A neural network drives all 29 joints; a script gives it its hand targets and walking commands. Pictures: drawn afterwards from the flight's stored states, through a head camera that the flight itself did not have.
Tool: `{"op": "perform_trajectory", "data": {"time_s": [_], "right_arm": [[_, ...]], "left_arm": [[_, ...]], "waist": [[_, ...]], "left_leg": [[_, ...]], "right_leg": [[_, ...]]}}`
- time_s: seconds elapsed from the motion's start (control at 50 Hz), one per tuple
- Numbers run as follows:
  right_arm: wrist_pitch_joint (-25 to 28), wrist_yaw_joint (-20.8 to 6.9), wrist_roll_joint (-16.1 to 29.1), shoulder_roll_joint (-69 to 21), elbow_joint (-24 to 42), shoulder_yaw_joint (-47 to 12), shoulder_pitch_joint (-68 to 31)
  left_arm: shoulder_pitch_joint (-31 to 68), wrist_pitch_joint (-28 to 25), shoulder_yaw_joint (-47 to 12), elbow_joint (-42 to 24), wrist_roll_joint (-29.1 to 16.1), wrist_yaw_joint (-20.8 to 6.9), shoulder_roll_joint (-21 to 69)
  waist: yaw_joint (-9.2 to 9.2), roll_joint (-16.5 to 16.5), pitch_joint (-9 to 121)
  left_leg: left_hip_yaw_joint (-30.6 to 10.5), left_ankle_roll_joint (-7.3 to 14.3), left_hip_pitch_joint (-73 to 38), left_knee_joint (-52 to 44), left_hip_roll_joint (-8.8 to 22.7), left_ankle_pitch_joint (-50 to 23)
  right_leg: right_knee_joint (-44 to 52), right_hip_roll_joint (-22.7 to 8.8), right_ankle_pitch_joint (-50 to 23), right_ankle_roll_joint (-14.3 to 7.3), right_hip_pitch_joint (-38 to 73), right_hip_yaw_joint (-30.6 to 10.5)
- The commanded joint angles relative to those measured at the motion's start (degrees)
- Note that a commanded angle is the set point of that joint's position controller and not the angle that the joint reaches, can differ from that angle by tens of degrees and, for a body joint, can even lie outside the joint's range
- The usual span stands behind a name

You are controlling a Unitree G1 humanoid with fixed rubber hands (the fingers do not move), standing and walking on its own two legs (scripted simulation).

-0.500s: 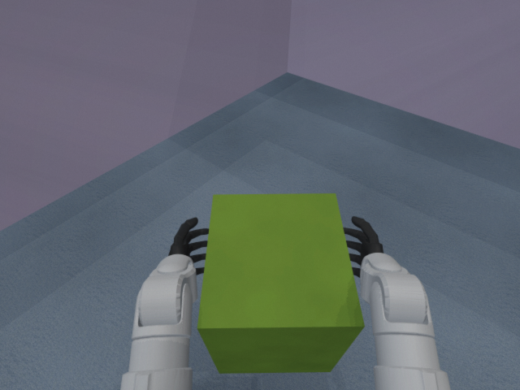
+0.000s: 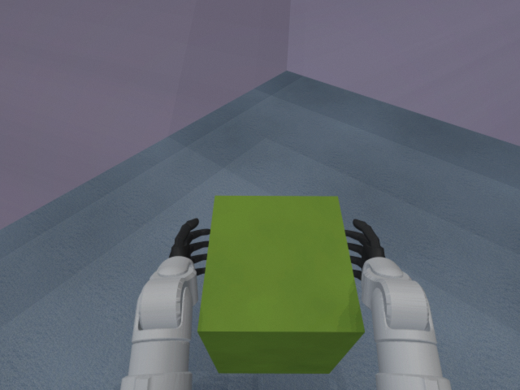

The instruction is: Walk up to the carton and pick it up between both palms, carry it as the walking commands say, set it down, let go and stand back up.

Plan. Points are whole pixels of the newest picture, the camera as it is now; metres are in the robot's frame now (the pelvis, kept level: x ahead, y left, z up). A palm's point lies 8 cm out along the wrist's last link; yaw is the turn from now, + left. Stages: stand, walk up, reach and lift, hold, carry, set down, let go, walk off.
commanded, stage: carry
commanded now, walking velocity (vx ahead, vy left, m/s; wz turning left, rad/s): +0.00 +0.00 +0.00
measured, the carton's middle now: (275, 289) +0.29 +0.01 -0.02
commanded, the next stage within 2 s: none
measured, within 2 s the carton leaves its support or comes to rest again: neither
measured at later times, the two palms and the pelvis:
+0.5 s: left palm (175, 288) +0.24 +0.15 +0.07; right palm (379, 287) +0.25 -0.14 +0.07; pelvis -0.03 -0.01 -0.02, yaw +4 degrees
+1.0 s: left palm out of the picture -0.06 +0.21 +0.05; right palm out of the picture +0.08 -0.05 +0.06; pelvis -0.23 -0.06 -0.03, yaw +30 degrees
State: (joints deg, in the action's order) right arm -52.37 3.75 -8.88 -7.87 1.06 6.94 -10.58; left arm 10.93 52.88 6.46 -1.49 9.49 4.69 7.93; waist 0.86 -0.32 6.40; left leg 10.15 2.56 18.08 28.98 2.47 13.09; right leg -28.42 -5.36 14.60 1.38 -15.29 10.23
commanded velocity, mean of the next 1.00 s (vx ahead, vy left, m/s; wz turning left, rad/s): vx -0.29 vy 0.00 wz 0.72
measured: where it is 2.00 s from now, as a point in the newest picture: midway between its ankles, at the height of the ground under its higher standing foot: outside the picture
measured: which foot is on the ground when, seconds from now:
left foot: down 0.00-0.64, up 0.66-0.94, down 0.96-1.00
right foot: down 0.00-0.96, up 0.98-1.00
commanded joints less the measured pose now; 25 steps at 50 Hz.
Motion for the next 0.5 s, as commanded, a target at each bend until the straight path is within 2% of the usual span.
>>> {"op": "perform_trajectory", "data": {"time_s": [0.0, 0.08, 0.16, 0.2, 0.24, 0.28, 0.3, 0.32, 0.34, 0.36, 0.4, 0.42, 0.44, 0.46, 0.48], "right_arm": [[-0.27, -9.91, 15.08, -45.66, 6.05, -29.58, -22.89], [0.32, -10.1, 13.21, -44.47, 3.06, -27.55, -21.8], [-1.48, -9.86, 16.37, -46.25, 8.33, -31.03, -23.38], [-2.66, -9.86, 15.91, -45.67, 7.03, -30.39, -21.99], [-2.07, -10.04, 14.1, -44.67, 3.96, -28.36, -21.01], [-0.92, -10.14, 13.96, -44.92, 4.27, -28.32, -22.12], [-2.23, -10.01, 18.77, -47.07, 13.67, -34.12, -25.2], [-6.76, -9.76, 26.64, -51.18, 27.25, -43.63, -27.57], [-10.9, -9.53, 25.67, -49.88, 22.07, -41.49, -23.38], [-13.24, -9.59, 24.8, -48.22, 20.01, -40.19, -19.09], [-15.86, -10.69, 24.46, -47.67, 19.59, -40.39, -15.66], [-16.49, -11.39, 24.88, -47.99, 19.91, -40.94, -16.75], [-16.82, -12.01, 25.39, -48.85, 20.3, -41.38, -18.86], [-16.98, -12.5, 25.93, -49.61, 21.04, -41.78, -20.9], [-17.05, -12.81, 26.37, -50.14, 21.89, -41.99, -22.89]], "left_arm": [[23.49, -0.44, -30.58, -7.16, -15.91, -10.95, 47.18], [22.15, -1.12, -28.41, -3.92, -14.11, -11.17, 46.06], [23.9, 0.76, -31.87, -9.25, -17.17, -10.95, 47.94], [22.62, 1.93, -31.2, -7.9, -16.62, -11.03, 47.39], [21.45, 1.28, -29.09, -4.65, -14.87, -11.23, 46.39], [22.31, 0.11, -29.01, -4.84, -14.86, -11.29, 46.69], [25.0, 1.47, -34.61, -13.92, -19.56, -11.06, 49.02], [27.14, 6.05, -43.81, -26.39, -27.04, -10.67, 53.01], [23.13, 10.16, -41.28, -21.17, -25.62, -10.39, 52.17], [19.58, 12.43, -40.43, -19.1, -25.02, -10.48, 50.86], [16.33, 14.6, -40.08, -17.67, -23.99, -11.26, 50.61], [17.07, 15.04, -40.23, -17.44, -24.01, -11.66, 51.33], [19.18, 15.29, -40.53, -17.59, -24.24, -11.98, 52.64], [20.71, 15.4, -40.78, -17.9, -24.5, -12.2, 53.85], [21.79, 15.42, -40.93, -18.27, -24.81, -12.31, 54.78]], "waist": [[-0.04, 0.85, 11.85], [0.05, 0.66, 11.56], [0.07, 0.81, 11.71], [0.05, 0.72, 12.09], [0.11, 0.6, 11.84], [0.19, 0.6, 11.26], [0.15, 0.87, 10.47], [0.28, 1.28, 10.97], [0.08, 1.46, 13.24], [-0.28, 1.43, 14.68], [-1.09, 1.32, 15.74], [-1.42, 1.55, 15.27], [-1.68, 2.31, 14.43], [-1.79, 4.19, 13.64], [-1.66, 7.51, 12.97]], "left_leg": [[-7.28, -0.65, -5.36, -5.12, 6.7, -9.73], [-7.2, -0.68, -5.26, -5.07, 6.65, -10.33], [-7.24, -0.72, -5.04, -5.24, 6.62, -9.13], [-7.14, -0.7, -5.24, -5.11, 6.62, -9.67], [-7.07, -0.72, -5.18, -5.07, 6.58, -10.09], [-7.12, -0.77, -4.82, -5.21, 6.52, -9.45], [-7.94, -0.6, -3.57, -3.99, 6.57, -12.82], [-8.39, -0.83, -2.79, -1.04, 7.37, -18.74], [-9.11, -0.68, -2.94, 1.8, 8.3, -25.52], [-9.58, -0.29, -2.82, 4.32, 8.4, -31.89], [-10.88, 0.62, -2.12, 7.36, 8.36, -40.99], [-12.0, 1.24, -1.52, 7.62, 8.51, -41.77], [-13.99, 2.03, -0.63, 6.82, 9.01, -41.25], [-17.27, 3.08, 0.29, 4.71, 10.31, -39.64], [-21.99, 4.39, 1.06, 1.38, 12.37, -37.19]], "right_leg": [[3.88, -4.08, -5.02, -0.7, 2.88, -4.97], [3.71, -4.01, -5.59, -0.68, 2.52, -4.93], [3.87, -3.94, -4.74, -0.77, 2.33, -5.04], [3.72, -4.02, -5.5, -0.77, 2.52, -5.11], [3.62, -3.97, -5.92, -0.74, 2.3, -5.07], [3.75, -3.82, -5.25, -0.76, 1.79, -5.03], [2.41, -4.08, -7.0, -0.71, 1.84, -4.41], [-1.24, -5.22, -10.55, -0.18, 1.31, -3.65], [-4.53, -5.98, -14.82, 0.4, 1.6, -3.57], [-7.33, -6.35, -19.58, 0.52, 1.86, -3.65], [-11.57, -6.9, -26.42, 0.45, 1.14, -3.6], [-13.02, -6.91, -25.96, 0.22, -0.47, -3.37], [-14.27, -6.52, -22.18, 0.12, -2.38, -3.02], [-15.98, -5.35, -15.49, 0.25, -4.37, -2.34], [-17.86, -3.13, -5.22, 0.68, -6.32, -1.57]]}}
